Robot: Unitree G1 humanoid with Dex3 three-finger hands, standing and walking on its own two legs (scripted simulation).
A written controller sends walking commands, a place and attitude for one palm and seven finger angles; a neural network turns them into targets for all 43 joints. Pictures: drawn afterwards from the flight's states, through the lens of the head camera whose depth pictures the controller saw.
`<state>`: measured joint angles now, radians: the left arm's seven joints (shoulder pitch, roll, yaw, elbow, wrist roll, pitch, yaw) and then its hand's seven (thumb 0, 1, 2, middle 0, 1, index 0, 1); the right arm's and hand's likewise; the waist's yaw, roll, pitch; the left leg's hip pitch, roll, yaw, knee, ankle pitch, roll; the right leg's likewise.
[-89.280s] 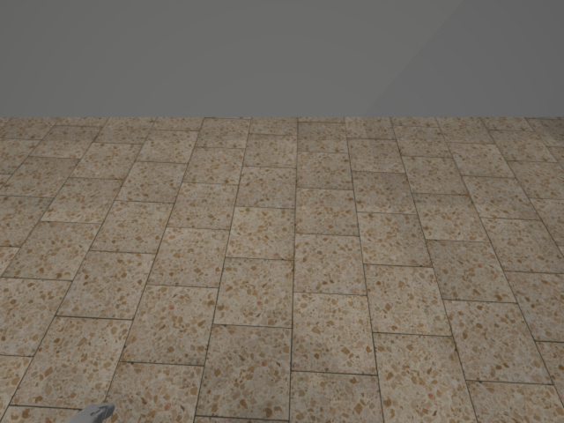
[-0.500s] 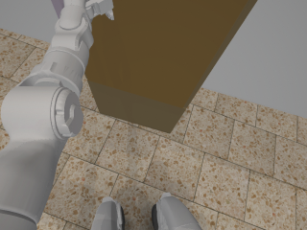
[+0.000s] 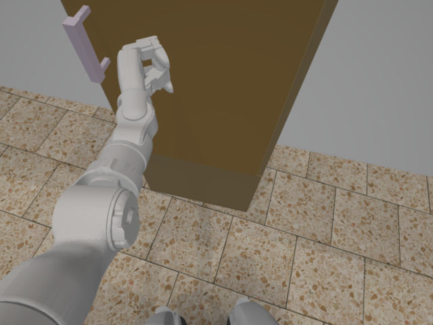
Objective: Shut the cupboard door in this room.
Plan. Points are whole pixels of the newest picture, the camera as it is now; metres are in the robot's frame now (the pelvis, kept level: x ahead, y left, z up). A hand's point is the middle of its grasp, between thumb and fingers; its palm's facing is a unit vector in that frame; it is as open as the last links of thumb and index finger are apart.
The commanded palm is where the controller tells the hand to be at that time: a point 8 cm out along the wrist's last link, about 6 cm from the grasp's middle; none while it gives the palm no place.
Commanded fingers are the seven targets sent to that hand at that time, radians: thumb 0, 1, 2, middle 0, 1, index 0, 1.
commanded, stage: pull the fist back off the door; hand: left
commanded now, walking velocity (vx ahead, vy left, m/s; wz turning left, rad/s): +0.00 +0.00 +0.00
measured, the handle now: (91, 46) +0.62 +0.15 +0.12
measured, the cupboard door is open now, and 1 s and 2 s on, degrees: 0 0 0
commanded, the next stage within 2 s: draw the hand back to the body in 0.24 s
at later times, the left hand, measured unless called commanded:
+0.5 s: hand (154, 90) +0.48 +0.03 +0.14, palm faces +0.04 -1.00 -0.01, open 3.1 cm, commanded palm +0.42 +0.10 +0.14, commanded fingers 0.00 0.90 0.90 -1.30 -1.50 -1.30 -1.50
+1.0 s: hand (68, 179) +0.32 +0.13 +0.17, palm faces +0.06 -0.99 -0.15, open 3.1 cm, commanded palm +0.28 +0.19 +0.18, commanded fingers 0.00 0.90 0.90 -0.94 -1.11 -0.94 -1.11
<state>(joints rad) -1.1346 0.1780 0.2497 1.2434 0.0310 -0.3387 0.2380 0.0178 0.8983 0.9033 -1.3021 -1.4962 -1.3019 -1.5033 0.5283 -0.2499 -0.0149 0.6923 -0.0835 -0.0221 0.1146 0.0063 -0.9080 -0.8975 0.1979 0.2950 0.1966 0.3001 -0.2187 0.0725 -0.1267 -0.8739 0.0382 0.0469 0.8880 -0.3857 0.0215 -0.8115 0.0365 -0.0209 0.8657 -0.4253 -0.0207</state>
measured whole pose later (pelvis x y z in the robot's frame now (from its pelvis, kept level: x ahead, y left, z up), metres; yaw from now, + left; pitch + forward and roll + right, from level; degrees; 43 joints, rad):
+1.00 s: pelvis +0.00 -0.01 +0.05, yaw +1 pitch +0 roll +0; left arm -0.12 0.20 0.04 0.17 -0.11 -0.10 0.00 0.02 0.89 0.90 -1.18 -1.36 -1.18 -1.37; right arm 0.18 -0.23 0.03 0.59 0.05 0.02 -0.05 0.01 -0.91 -0.90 0.20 0.29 0.19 0.30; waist 0.00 0.06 -0.05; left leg -0.27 0.01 0.05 0.51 -0.25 0.01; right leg -0.22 0.02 -0.02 0.53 -0.31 -0.03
